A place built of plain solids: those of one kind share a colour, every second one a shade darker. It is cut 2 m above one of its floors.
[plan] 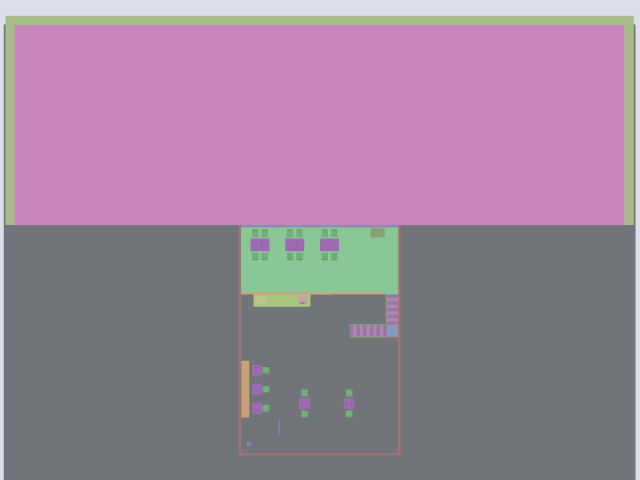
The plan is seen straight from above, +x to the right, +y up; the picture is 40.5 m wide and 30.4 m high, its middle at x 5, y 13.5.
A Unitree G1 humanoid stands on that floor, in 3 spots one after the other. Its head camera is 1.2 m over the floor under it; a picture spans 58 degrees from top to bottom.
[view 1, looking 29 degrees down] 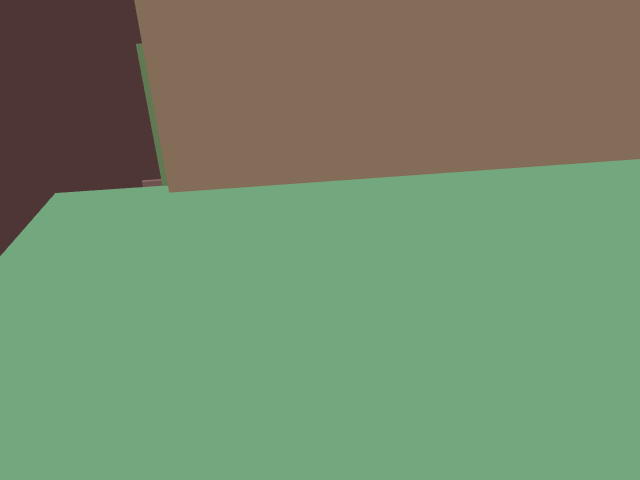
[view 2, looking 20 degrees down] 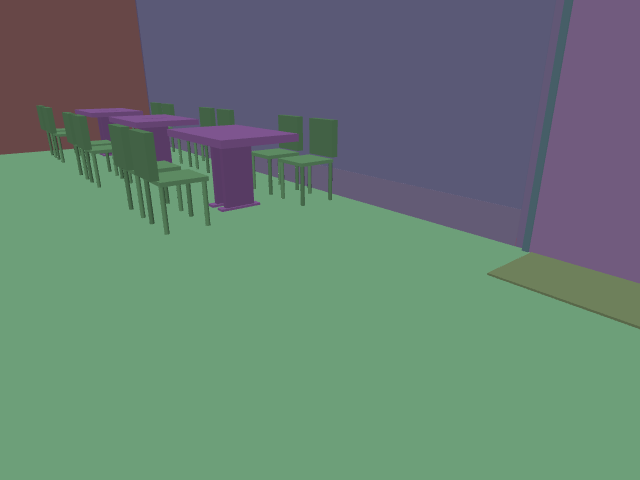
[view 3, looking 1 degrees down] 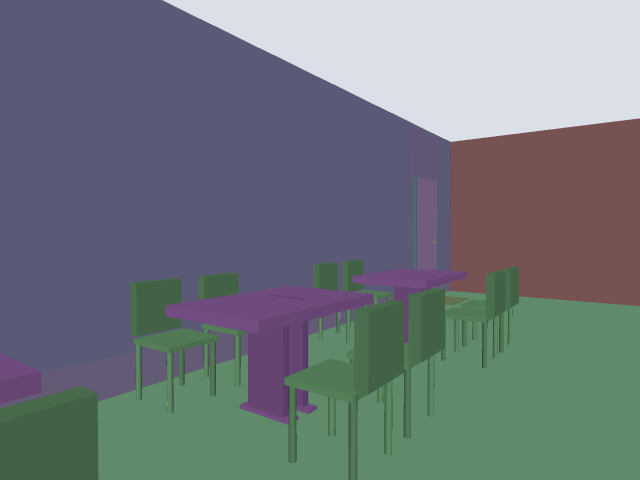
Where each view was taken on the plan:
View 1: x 8.65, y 13.20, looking -101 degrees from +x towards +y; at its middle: upper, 2.48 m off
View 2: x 9.54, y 11.14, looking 141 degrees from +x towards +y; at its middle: upper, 3.51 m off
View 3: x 1.20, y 11.24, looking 36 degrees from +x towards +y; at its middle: window_wall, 5.21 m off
